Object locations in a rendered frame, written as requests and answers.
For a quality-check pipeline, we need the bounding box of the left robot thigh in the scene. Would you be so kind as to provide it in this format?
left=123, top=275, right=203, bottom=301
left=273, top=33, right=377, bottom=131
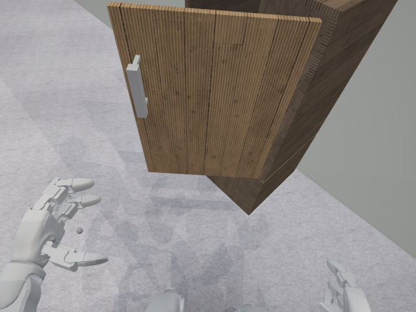
left=145, top=292, right=185, bottom=312

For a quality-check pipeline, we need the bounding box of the robot left shin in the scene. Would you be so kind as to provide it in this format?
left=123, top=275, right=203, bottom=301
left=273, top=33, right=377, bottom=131
left=164, top=288, right=177, bottom=294

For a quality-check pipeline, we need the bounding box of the handle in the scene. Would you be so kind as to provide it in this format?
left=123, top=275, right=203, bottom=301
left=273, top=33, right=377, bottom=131
left=126, top=55, right=148, bottom=118

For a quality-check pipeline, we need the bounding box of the left robot hand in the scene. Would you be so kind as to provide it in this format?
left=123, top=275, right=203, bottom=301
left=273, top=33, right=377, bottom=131
left=10, top=177, right=109, bottom=272

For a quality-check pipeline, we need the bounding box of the right robot hand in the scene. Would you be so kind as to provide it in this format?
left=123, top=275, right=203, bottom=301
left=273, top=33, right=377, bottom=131
left=320, top=258, right=372, bottom=312

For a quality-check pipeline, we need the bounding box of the robot left forearm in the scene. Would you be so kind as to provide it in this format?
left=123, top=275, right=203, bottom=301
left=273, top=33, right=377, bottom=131
left=0, top=261, right=46, bottom=312

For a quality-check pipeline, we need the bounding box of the cupboard door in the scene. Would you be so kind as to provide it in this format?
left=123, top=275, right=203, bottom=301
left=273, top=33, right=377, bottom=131
left=107, top=2, right=322, bottom=179

